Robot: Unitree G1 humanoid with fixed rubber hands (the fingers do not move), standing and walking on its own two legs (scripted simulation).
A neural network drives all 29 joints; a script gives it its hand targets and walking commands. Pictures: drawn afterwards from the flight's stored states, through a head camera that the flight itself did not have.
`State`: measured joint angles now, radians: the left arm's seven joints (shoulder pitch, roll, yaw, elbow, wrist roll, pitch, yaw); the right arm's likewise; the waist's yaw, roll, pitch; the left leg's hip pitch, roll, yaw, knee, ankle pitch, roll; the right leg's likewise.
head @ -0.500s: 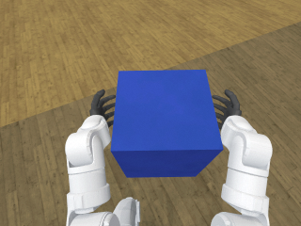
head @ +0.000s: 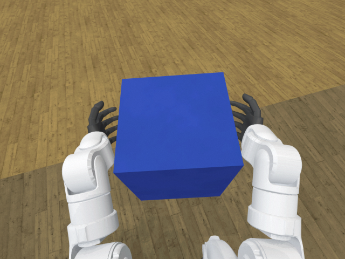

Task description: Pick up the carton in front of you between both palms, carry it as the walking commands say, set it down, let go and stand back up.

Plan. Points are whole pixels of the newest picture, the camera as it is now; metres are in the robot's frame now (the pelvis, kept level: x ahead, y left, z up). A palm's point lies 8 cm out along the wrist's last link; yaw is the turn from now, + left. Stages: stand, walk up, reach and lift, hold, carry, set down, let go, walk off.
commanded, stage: carry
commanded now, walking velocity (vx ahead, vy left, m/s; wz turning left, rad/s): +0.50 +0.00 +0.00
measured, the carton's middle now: (176, 144) +0.37 -0.01 +0.07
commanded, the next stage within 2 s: none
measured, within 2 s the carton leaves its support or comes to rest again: neither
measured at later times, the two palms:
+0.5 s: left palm (100, 46) +0.63 +0.18 +0.18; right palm (210, 38) +0.65 -0.13 +0.19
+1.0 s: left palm out of the picture +0.91 +0.21 +0.22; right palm out of the picture +0.97 -0.09 +0.22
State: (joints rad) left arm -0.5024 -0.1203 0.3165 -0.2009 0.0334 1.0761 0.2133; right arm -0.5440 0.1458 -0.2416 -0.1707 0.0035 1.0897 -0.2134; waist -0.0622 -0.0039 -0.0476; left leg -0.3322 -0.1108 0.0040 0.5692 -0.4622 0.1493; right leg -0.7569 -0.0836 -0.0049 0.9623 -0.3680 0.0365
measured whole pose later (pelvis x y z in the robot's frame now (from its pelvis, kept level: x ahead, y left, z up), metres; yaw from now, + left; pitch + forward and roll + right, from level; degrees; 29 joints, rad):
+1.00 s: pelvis +0.61 -0.01 +0.09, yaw +6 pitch +5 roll +0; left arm -0.53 -0.12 0.27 -0.11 -0.01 1.11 0.23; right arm -0.54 0.16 -0.35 -0.14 -0.06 1.10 -0.22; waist 0.13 0.00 -0.04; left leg -0.68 -0.01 0.03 1.34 -0.42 0.07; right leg -0.36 0.02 -0.12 0.55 -0.41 -0.04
